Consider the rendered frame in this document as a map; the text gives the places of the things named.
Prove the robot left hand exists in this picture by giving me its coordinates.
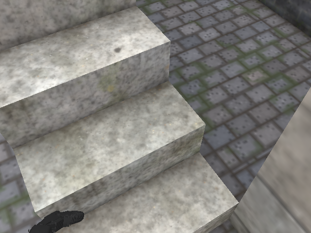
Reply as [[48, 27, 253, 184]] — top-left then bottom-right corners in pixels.
[[28, 211, 85, 233]]

